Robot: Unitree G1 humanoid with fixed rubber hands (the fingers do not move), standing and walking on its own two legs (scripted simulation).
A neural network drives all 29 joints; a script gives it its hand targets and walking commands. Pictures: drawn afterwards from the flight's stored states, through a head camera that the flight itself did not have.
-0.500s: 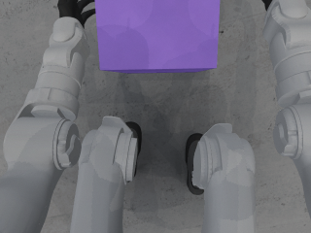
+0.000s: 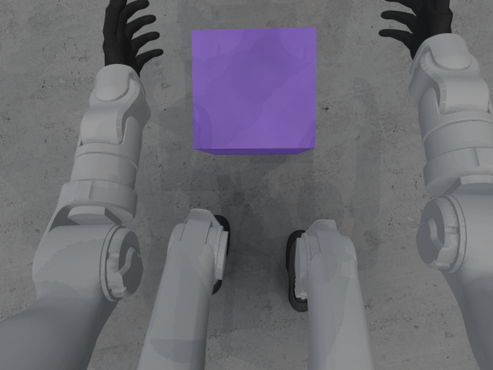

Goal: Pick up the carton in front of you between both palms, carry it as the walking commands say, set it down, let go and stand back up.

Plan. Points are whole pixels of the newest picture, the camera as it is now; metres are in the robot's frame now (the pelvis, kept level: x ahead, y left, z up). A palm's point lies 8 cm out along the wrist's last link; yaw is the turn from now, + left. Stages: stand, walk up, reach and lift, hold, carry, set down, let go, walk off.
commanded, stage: set down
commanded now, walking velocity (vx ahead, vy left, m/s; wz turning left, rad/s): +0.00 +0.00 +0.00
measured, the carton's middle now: (255, 104) +0.52 +0.03 -0.36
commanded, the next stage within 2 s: let go in 0.46 s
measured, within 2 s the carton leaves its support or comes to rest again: neither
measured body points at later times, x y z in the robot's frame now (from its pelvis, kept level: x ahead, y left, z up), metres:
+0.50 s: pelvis +0.03 +0.00 +0.14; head +0.33 -0.01 +0.47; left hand +0.51 +0.20 +0.03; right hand +0.57 -0.20 +0.03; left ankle +0.11 +0.12 -0.45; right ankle +0.08 -0.11 -0.45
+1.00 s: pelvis +0.09 +0.01 +0.24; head +0.28 +0.00 +0.65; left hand +0.40 +0.24 +0.14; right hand +0.42 -0.21 +0.14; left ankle +0.11 +0.12 -0.45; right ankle +0.08 -0.11 -0.45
